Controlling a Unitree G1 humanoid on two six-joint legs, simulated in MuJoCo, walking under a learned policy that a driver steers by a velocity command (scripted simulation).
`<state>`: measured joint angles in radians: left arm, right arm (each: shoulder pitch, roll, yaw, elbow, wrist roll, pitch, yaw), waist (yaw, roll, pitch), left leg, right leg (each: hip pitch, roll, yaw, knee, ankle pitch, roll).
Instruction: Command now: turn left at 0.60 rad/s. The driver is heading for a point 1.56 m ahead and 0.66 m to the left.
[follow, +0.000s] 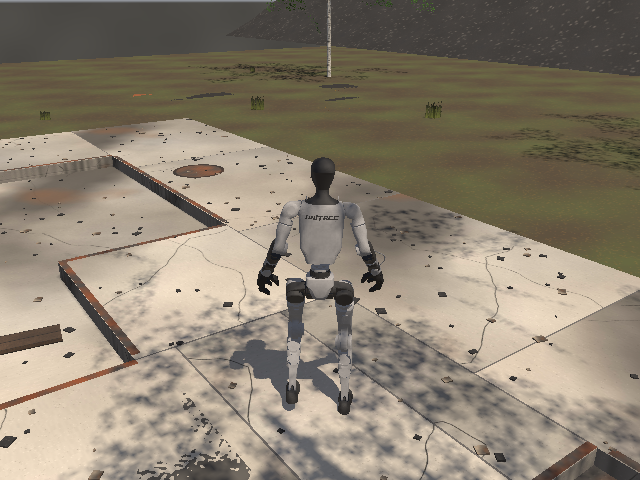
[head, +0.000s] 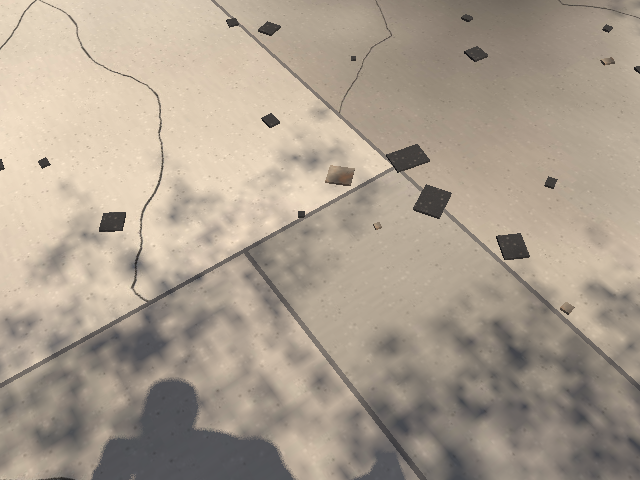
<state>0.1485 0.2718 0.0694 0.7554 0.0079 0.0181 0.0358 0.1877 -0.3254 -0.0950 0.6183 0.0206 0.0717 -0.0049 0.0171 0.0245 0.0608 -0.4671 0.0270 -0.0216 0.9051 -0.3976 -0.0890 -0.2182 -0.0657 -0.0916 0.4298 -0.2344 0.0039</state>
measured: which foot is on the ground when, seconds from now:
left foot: up 0.00-0.10, down 0.12-0.58, up 0.60-0.94, down 0.96-1.00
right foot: down 0.00-0.12, up 0.14-0.56, down 0.58-0.96, up 0.98-1.00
